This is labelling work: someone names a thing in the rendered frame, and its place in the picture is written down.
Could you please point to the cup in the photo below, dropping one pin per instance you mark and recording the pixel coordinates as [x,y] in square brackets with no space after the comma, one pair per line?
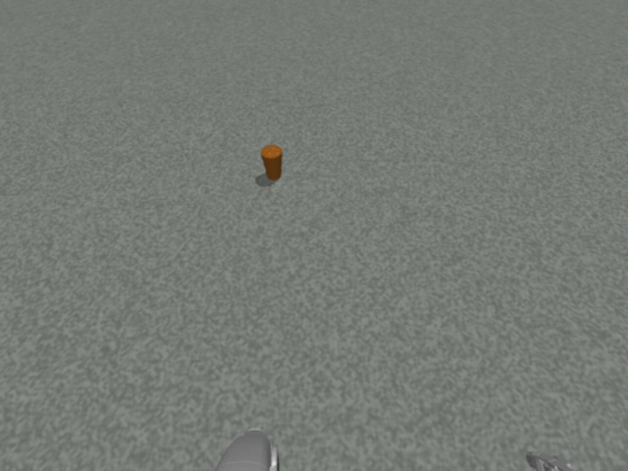
[272,158]

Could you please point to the right robot hand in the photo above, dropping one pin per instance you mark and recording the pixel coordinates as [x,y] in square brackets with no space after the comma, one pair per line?
[544,462]

